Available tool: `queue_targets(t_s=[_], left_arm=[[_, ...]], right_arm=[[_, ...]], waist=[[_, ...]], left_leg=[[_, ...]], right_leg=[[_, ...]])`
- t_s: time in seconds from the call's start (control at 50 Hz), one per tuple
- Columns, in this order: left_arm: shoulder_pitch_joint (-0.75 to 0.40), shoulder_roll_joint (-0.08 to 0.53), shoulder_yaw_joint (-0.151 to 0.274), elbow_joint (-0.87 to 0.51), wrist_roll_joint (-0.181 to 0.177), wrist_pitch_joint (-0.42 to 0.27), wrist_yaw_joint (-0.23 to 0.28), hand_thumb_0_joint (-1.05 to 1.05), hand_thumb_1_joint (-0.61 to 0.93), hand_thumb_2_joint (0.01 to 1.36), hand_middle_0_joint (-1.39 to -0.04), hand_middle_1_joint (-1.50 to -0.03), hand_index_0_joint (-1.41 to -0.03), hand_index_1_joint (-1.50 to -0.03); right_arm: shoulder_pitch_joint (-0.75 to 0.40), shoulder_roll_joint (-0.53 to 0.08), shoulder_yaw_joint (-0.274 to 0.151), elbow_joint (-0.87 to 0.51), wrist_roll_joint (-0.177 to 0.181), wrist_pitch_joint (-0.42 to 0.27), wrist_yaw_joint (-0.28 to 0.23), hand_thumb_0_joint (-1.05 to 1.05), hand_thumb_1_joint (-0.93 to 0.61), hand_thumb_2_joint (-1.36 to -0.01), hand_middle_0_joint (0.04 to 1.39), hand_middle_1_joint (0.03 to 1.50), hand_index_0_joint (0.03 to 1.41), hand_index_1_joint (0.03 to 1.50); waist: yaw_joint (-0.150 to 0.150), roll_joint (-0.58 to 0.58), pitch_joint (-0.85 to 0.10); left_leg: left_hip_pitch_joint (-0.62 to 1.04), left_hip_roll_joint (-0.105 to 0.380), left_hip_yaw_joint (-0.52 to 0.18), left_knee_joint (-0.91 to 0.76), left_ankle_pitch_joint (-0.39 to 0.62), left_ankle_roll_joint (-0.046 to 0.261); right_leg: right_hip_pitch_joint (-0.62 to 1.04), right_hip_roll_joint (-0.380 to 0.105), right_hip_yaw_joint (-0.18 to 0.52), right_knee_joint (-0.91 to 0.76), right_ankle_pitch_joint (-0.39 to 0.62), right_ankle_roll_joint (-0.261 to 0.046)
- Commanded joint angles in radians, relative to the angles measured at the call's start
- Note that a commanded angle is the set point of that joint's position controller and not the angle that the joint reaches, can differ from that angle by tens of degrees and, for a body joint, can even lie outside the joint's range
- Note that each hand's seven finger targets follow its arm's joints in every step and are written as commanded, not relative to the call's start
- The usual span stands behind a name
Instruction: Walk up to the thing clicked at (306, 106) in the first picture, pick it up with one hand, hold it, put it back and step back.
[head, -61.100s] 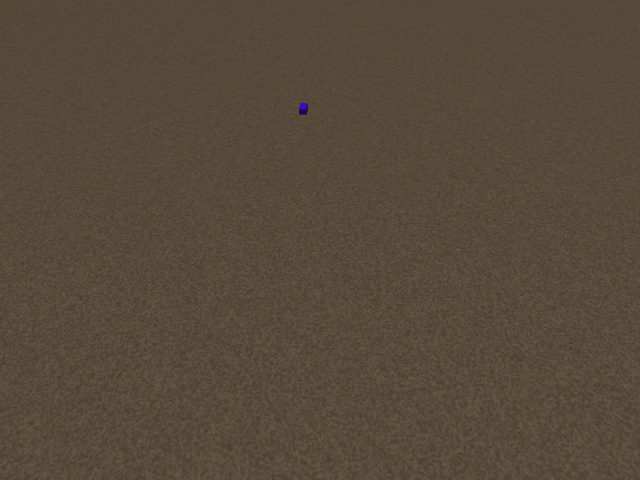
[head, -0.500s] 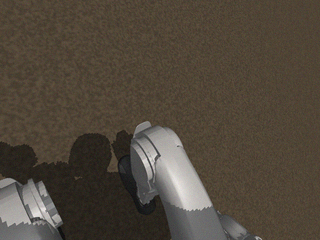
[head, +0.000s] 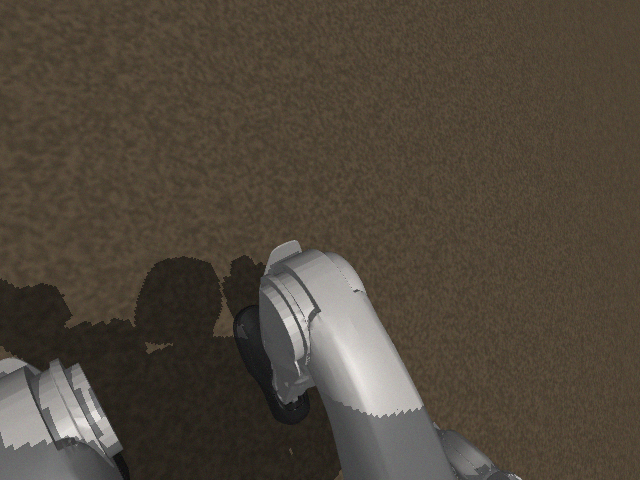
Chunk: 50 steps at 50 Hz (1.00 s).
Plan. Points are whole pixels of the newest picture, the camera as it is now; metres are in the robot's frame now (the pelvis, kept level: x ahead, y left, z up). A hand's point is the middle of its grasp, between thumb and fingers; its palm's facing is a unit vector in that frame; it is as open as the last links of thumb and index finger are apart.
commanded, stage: open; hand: left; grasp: from above
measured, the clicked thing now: out of the picture +0.50 +0.29 -0.29
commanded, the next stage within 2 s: withdraw in 0.26 s
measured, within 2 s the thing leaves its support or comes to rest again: neither
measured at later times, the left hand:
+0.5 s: hand out of the picture +0.50 +0.29 -0.24, palm faces -0.43 -0.06 -0.90, open 13.2 cm
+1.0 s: hand out of the picture +0.49 +0.32 -0.07, palm faces -0.45 -0.14 -0.88, open 12.9 cm
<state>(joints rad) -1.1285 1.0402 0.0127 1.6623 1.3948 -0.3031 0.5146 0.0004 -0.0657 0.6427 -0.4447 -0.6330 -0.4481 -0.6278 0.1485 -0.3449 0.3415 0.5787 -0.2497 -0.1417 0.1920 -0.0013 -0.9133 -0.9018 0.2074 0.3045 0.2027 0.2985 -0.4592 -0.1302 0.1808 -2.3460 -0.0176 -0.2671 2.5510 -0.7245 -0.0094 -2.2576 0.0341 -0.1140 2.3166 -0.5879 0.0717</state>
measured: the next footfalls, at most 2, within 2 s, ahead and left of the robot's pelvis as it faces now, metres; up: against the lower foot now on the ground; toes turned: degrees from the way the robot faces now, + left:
none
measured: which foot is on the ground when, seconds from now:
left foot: down 0.00-1.00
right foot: down 0.00-1.00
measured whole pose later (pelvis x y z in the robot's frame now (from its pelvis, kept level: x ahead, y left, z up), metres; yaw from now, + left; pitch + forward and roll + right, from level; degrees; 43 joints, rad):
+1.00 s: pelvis +0.00 -0.01 +0.05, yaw +7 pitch +35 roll -9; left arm -1.13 0.77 0.00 1.38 1.14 0.01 0.14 0.00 -0.30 0.85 -0.28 -0.78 -0.27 -0.80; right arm 0.19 -0.33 0.13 0.60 -0.11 0.01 0.19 0.00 -0.91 -0.90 0.21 0.30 0.20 0.30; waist -0.33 0.05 -0.04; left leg -2.26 -0.02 -0.15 2.33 -0.69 -0.01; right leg -2.21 -0.01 -0.03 2.19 -0.60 0.04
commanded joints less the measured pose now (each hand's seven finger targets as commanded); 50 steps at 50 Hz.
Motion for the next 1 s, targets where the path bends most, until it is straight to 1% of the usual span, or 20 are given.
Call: queue_targets(t_s=[0.0, 0.02, 0.08, 0.3, 0.32, 0.34, 0.44, 0.5, 0.52, 0.56, 0.58, 0.6, 0.64, 0.68, 0.72, 0.74, 0.78, 0.84, 0.88, 0.98], left_arm=[[-0.276, 0.193, 0.023, -0.149, -0.011, -0.013, 0.041, 0.0, -0.232, 0.771, -0.298, -0.759, -0.301, -0.756], [-0.29, 0.214, 0.038, -0.153, -0.007, -0.016, 0.048, 0.0, -0.242, 0.78, -0.287, -0.768, -0.29, -0.765], [-0.251, 0.161, 0.008, -0.118, -0.004, -0.013, 0.049, 0.0, -0.274, 0.808, -0.262, -0.786, -0.262, -0.786], [-0.273, 0.178, 0.002, -0.118, -0.01, 0.003, 0.052, 0.0, -0.363, 0.885, -0.177, -0.875, -0.177, -0.874], [-0.299, 0.21, 0.034, -0.173, -0.009, 0.001, 0.054, 0.0, -0.38, 0.898, -0.161, -0.888, -0.161, -0.886], [-0.271, 0.183, 0.015, -0.125, -0.01, 0.008, 0.051, 0.0, -0.386, 0.902, -0.157, -0.89, -0.157, -0.889], [-0.337, 0.237, 0.073, -0.258, 0.0, 0.016, 0.049, 0.0, -0.38, 0.882, -0.193, -0.888, -0.198, -0.882], [-0.329, 0.211, 0.086, -0.263, -0.004, 0.047, 0.049, 0.0, -0.401, 0.897, -0.179, -0.893, -0.181, -0.891], [-0.343, 0.238, 0.122, -0.35, -0.004, 0.061, 0.052, 0.0, -0.412, 0.906, -0.17, -0.903, -0.171, -0.901], [-0.311, 0.18, 0.137, -0.371, -0.027, 0.103, 0.039, 0.0, -0.383, 0.884, -0.189, -0.877, -0.191, -0.873], [-0.319, 0.112, 0.106, -0.364, -0.045, 0.128, 0.025, 0.0, -0.387, 0.889, -0.183, -0.874, -0.184, -0.872], [-0.323, 0.1, 0.113, -0.379, -0.067, 0.154, 0.016, 0.0, -0.398, 0.898, -0.167, -0.886, -0.169, -0.882], [-0.351, 0.008, 0.057, -0.376, -0.109, 0.207, -0.013, 0.0, -0.42, 0.915, -0.143, -0.911, -0.148, -0.905], [-0.321, 0.016, 0.068, -0.406, -0.143, 0.261, -0.046, 0.0, -0.412, 0.913, -0.162, -0.898, -0.161, -0.898], [-0.334, -0.079, 0.007, -0.427, -0.181, 0.306, -0.097, 0.0, -0.375, 0.887, -0.206, -0.858, -0.201, -0.863], [-0.349, -0.044, 0.027, -0.459, -0.198, 0.326, -0.116, 0.0, -0.356, 0.873, -0.228, -0.835, -0.22, -0.843], [-0.317, -0.084, 0.012, -0.447, -0.235, 0.359, -0.173, 0.0, -0.339, 0.865, -0.238, -0.814, -0.228, -0.824], [-0.291, -0.135, -0.017, -0.395, -0.255, 0.365, -0.266, 0.0, -0.294, 0.826, -0.294, -0.751, -0.278, -0.768], [-0.283, -0.123, -0.003, -0.4, -0.267, 0.344, -0.317, 0.0, -0.279, 0.815, -0.313, -0.736, -0.295, -0.755], [-0.305, -0.105, -0.015, -0.449, -0.239, 0.243, -0.401, 0.0, -0.234, 0.778, -0.355, -0.707, -0.339, -0.724]], right_arm=[[0.178, -0.341, -0.107, 0.007, 0.003, -0.001, -0.015, 0.0, -0.902, -0.903, 0.201, 0.301, 0.201, 0.301], [0.181, -0.342, -0.106, 0.014, 0.004, 0.003, -0.019, 0.0, -0.902, -0.903, 0.201, 0.301, 0.201, 0.301], [0.179, -0.331, -0.101, 0.011, -0.002, 0.001, -0.015, 0.0, -0.901, -0.902, 0.201, 0.301, 0.201, 0.301], [0.173, -0.343, -0.108, 0.007, -0.001, -0.008, -0.022, 0.0, -0.899, -0.902, 0.201, 0.301, 0.201, 0.301], [0.193, -0.339, -0.106, 0.023, 0.0, -0.007, -0.019, 0.0, -0.899, -0.902, 0.201, 0.301, 0.201, 0.301], [0.183, -0.34, -0.107, 0.02, 0.0, -0.009, -0.02, 0.0, -0.9, -0.902, 0.201, 0.301, 0.201, 0.301], [0.203, -0.342, -0.13, 0.032, 0.005, -0.002, -0.015, 0.0, -0.908, -0.902, 0.201, 0.3, 0.201, 0.3], [0.214, -0.335, -0.162, 0.023, 0.006, -0.003, -0.001, 0.0, -0.908, -0.903, 0.201, 0.3, 0.201, 0.3], [0.232, -0.34, -0.182, 0.026, 0.011, 0.001, 0.0, 0.0, -0.907, -0.903, 0.201, 0.3, 0.2, 0.3], [0.248, -0.319, -0.209, 0.042, 0.017, 0.001, 0.021, 0.0, -0.903, -0.902, 0.201, 0.3, 0.2, 0.3], [0.249, -0.31, -0.223, 0.034, 0.025, -0.003, 0.032, 0.0, -0.901, -0.901, 0.201, 0.3, 0.2, 0.3], [0.256, -0.311, -0.239, 0.04, 0.037, 0.0, 0.037, 0.0, -0.898, -0.9, 0.201, 0.3, 0.2, 0.3], [0.254, -0.287, -0.249, 0.042, 0.056, 0.004, 0.05, 0.0, -0.897, -0.899, 0.2, 0.3, 0.2, 0.3], [0.28, -0.294, -0.275, 0.061, 0.077, 0.018, 0.054, 0.0, -0.898, -0.901, 0.2, 0.3, 0.2, 0.3], [0.28, -0.274, -0.287, 0.063, 0.097, 0.04, 0.058, 0.0, -0.898, -0.902, 0.2, 0.3, 0.2, 0.3], [0.28, -0.273, -0.294, 0.061, 0.108, 0.055, 0.054, 0.0, -0.899, -0.903, 0.2, 0.3, 0.2, 0.3], [0.286, -0.267, -0.304, 0.063, 0.121, 0.081, 0.048, 0.0, -0.897, -0.902, 0.2, 0.3, 0.2, 0.3], [0.293, -0.255, -0.311, 0.059, 0.134, 0.121, 0.026, 0.0, -0.902, -0.904, 0.2, 0.3, 0.2, 0.3], [0.287, -0.252, -0.314, 0.047, 0.135, 0.143, 0.003, 0.0, -0.904, -0.905, 0.2, 0.3, 0.2, 0.3], [0.265, -0.241, -0.306, 0.004, 0.134, 0.174, -0.054, 0.0, -0.904, -0.904, 0.2, 0.3, 0.2, 0.3]], waist=[[-0.058, 0.567, -0.629], [-0.053, 0.58, -0.634], [-0.064, 0.571, -0.616], [-0.072, 0.555, -0.603], [-0.065, 0.59, -0.645], [-0.066, 0.573, -0.627], [-0.043, 0.695, -0.712], [-0.028, 0.694, -0.723], [0.001, 0.744, -0.791], [0.025, 0.788, -0.828], [0.011, 0.765, -0.817], [0.027, 0.751, -0.845], [0.03, 0.7, -0.837], [0.07, 0.684, -0.885], [0.077, 0.665, -0.907], [0.091, 0.636, -0.923], [0.092, 0.596, -0.898], [0.063, 0.464, -0.833], [0.074, 0.403, -0.8], [0.068, 0.33, -0.728]], left_leg=[[0.505, 0.035, 0.107, -0.279, 0.245, 0.004], [0.504, 0.036, 0.104, -0.278, 0.249, 0.001], [0.518, 0.038, 0.103, -0.271, 0.265, -0.001], [0.479, 0.035, 0.11, -0.289, 0.184, 0.009], [0.508, 0.04, 0.101, -0.292, 0.232, 0.003], [0.508, 0.039, 0.105, -0.284, 0.229, 0.005], [0.601, 0.045, 0.094, -0.294, 0.31, -0.019], [0.579, 0.036, 0.115, -0.308, 0.267, -0.012], [0.608, 0.032, 0.118, -0.325, 0.291, -0.014], [0.665, 0.035, 0.122, -0.331, 0.355, -0.027], [0.65, 0.03, 0.132, -0.325, 0.351, -0.02], [0.65, 0.027, 0.133, -0.34, 0.358, -0.016], [0.597, 0.023, 0.143, -0.359, 0.303, -0.001], [0.591, 0.018, 0.153, -0.386, 0.288, 0.006], [0.596, 0.014, 0.171, -0.421, 0.281, 0.009], [0.573, 0.011, 0.174, -0.441, 0.267, 0.014], [0.562, 0.005, 0.183, -0.466, 0.259, 0.013], [0.497, -0.005, 0.193, -0.462, 0.237, 0.024], [0.428, -0.015, 0.206, -0.462, 0.215, 0.028], [0.384, -0.022, 0.223, -0.45, 0.164, 0.031]], right_leg=[[0.363, 0.028, -0.155, -0.16, 0.21, -0.09], [0.363, 0.026, -0.157, -0.163, 0.209, -0.094], [0.352, 0.025, -0.159, -0.151, 0.225, -0.09], [0.367, 0.027, -0.149, -0.169, 0.178, -0.085], [0.368, 0.023, -0.152, -0.166, 0.212, -0.084], [0.364, 0.024, -0.149, -0.16, 0.209, -0.088], [0.332, 0.015, -0.153, -0.145, 0.246, -0.098], [0.343, 0.02, -0.142, -0.154, 0.228, -0.103], [0.358, 0.018, -0.138, -0.158, 0.245, -0.105], [0.305, 0.007, -0.133, -0.144, 0.266, -0.111], [0.293, 0.011, -0.132, -0.146, 0.269, -0.109], [0.287, 0.012, -0.128, -0.151, 0.271, -0.11], [0.269, 0.013, -0.115, -0.168, 0.243, -0.107], [0.283, 0.013, -0.099, -0.184, 0.234, -0.11], [0.325, 0.014, -0.081, -0.212, 0.237, -0.112], [0.35, 0.014, -0.075, -0.227, 0.233, -0.112], [0.356, 0.007, -0.059, -0.242, 0.222, -0.115], [0.391, 0.009, -0.05, -0.286, 0.187, -0.12], [0.433, 0.002, -0.039, -0.311, 0.147, -0.125], [0.43, -0.009, -0.023, -0.352, 0.068, -0.125]])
